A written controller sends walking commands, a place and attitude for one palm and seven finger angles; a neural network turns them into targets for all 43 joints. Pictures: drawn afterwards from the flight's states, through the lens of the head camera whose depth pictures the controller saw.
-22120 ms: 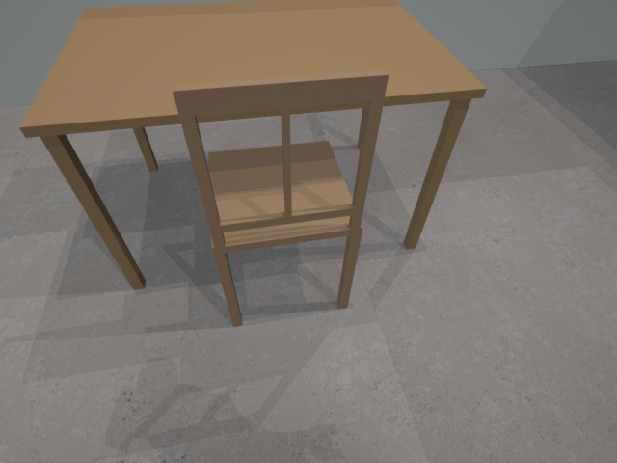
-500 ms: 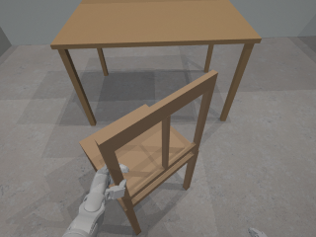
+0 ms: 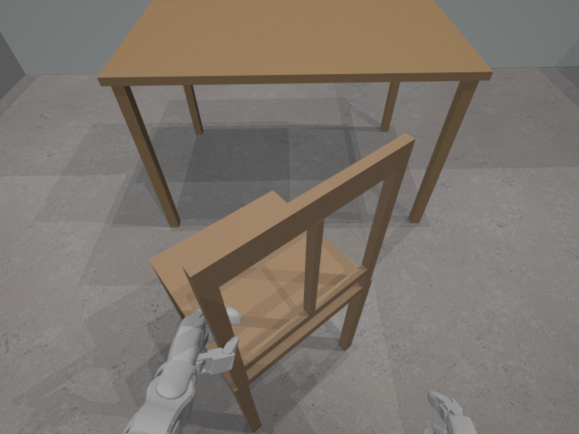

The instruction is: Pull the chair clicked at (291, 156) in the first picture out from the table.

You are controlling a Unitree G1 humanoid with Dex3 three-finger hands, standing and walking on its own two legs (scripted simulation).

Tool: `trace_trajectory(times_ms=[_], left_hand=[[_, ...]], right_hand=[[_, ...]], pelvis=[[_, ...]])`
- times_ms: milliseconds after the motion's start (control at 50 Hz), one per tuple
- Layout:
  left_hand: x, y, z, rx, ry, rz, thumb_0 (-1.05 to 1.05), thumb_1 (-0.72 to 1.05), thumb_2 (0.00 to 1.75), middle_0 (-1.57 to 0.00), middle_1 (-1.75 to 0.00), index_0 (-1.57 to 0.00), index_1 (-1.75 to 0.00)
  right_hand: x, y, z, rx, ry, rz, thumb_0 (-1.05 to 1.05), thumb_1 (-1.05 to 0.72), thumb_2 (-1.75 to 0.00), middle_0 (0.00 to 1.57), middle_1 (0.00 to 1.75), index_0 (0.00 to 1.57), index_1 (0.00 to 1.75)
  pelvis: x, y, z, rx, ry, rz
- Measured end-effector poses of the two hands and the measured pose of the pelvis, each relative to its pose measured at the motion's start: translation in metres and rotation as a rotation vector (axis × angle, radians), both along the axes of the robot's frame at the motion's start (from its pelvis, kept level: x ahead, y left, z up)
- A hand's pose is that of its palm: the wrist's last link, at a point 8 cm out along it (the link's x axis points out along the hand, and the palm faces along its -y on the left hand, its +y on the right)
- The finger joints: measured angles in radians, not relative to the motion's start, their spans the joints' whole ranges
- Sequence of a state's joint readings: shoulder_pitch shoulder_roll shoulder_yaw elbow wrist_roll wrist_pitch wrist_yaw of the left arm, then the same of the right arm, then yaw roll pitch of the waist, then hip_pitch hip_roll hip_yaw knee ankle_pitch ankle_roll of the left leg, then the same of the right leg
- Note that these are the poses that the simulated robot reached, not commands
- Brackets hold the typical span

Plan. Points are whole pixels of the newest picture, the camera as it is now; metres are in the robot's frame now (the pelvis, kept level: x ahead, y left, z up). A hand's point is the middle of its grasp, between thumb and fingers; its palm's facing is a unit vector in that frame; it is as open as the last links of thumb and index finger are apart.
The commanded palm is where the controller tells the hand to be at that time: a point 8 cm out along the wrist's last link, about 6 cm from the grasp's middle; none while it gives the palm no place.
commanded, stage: open the thumb and straighten the fingers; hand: left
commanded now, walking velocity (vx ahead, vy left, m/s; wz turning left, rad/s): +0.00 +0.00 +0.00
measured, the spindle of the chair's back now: (311, 272) +0.41 -0.02 -0.08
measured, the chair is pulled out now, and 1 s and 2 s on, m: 0.52 0.52 0.52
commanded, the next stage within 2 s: draw the fingers out of the gap in 0.72 s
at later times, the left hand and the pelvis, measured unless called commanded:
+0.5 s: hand (216, 345) +0.26 +0.13 -0.06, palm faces -0.08 -0.98 -0.18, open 14.6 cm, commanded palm +0.24 +0.19 -0.04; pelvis +0.01 -0.01 -0.03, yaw +2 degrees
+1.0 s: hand (204, 368) +0.23 +0.14 -0.07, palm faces -0.07 -0.98 -0.18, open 17.4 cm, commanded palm +0.20 +0.19 -0.04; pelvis +0.01 -0.01 -0.04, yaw +3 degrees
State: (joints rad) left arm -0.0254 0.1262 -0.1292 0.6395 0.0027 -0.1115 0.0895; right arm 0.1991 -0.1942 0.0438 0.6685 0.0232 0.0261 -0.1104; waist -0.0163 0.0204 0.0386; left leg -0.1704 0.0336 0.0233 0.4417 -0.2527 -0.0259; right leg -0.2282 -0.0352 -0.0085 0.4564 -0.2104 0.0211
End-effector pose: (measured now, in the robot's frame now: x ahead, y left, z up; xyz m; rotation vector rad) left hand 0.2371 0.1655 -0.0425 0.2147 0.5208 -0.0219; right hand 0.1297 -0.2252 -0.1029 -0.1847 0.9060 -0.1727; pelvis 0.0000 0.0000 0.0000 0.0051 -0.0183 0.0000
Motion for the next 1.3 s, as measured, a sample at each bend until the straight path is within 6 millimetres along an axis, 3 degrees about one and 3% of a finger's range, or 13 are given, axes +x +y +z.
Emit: trace_trajectory(times_ms=[140,280,380,480,660,780,920,1140,1300], left_hand=[[0.005,0.008,-0.001,-0.025,-0.028,-0.024,0.06,0.47,0.74,-0.25,-1.28,-0.5,-1.44],[0.012,0.014,-0.003,-0.019,-0.026,-0.021,0.02,0.01,0.48,-0.35,-1.32,-0.48,-1.41],[0.015,0.02,-0.003,-0.015,-0.009,-0.009,0.01,-0.3,0.32,-0.36,-1.18,-0.42,-1.23],[0.011,0.019,-0.002,-0.022,-0.007,-0.008,0.0,-0.44,0.24,-0.3,-0.92,-0.32,-0.94],[0.001,0.027,-0.003,-0.014,0.004,0.008,-0.01,-0.52,0.2,-0.12,-0.34,-0.12,-0.35],[0.0,0.025,-0.003,-0.021,0.003,-0.006,-0.01,-0.53,0.2,-0.04,-0.12,-0.04,-0.12],[-0.007,0.026,-0.003,-0.026,0.004,-0.001,-0.01,-0.53,0.2,-0.01,-0.03,-0.01,-0.03],[-0.059,0.031,-0.004,-0.022,0.034,0.016,-0.01,-0.53,0.2,-0.01,0.0,0.0,-0.01],[-0.081,0.03,-0.003,-0.025,0.028,0.025,-0.01,-0.53,0.2,-0.01,0.0,0.0,0.0]], right_hand=[[-0.003,-0.019,-0.001,0.016,-0.03,0.011,0.01,-0.91,-0.9,0.2,0.3,0.2,0.3],[0.004,-0.033,-0.007,-0.009,-0.072,0.024,0.01,-0.91,-0.9,0.2,0.3,0.2,0.3],[0.013,-0.033,-0.012,-0.007,-0.106,0.028,0.02,-0.91,-0.9,0.2,0.3,0.2,0.3],[0.024,-0.028,-0.015,0.007,-0.143,0.043,0.02,-0.91,-0.9,0.2,0.3,0.2,0.3],[0.039,-0.022,-0.015,0.006,-0.19,0.073,0.02,-0.91,-0.9,0.2,0.3,0.2,0.3],[0.041,-0.023,-0.015,-0.008,-0.207,0.085,0.02,-0.91,-0.9,0.2,0.3,0.2,0.3],[0.035,-0.024,-0.012,-0.014,-0.209,0.069,0.02,-0.91,-0.9,0.2,0.3,0.2,0.3],[0.037,-0.019,-0.01,-0.016,-0.252,0.063,0.02,-0.91,-0.9,0.2,0.3,0.2,0.3],[0.047,-0.007,-0.009,-0.007,-0.3,0.083,0.02,-0.91,-0.9,0.2,0.3,0.2,0.3]], pelvis=[[-0.001,-0.004,-0.009,-0.001,0.06,0.028],[0.002,-0.005,-0.021,-0.001,0.11,0.028],[0.005,-0.006,-0.026,-0.001,0.131,0.03],[0.009,-0.007,-0.03,-0.001,0.144,0.035],[0.011,-0.01,-0.036,-0.005,0.153,0.047],[0.009,-0.009,-0.038,-0.008,0.155,0.057],[0.009,-0.009,-0.039,-0.007,0.158,0.05],[0.008,-0.005,-0.042,-0.016,0.157,0.058],[0.004,-0.003,-0.047,-0.021,0.157,0.067]])
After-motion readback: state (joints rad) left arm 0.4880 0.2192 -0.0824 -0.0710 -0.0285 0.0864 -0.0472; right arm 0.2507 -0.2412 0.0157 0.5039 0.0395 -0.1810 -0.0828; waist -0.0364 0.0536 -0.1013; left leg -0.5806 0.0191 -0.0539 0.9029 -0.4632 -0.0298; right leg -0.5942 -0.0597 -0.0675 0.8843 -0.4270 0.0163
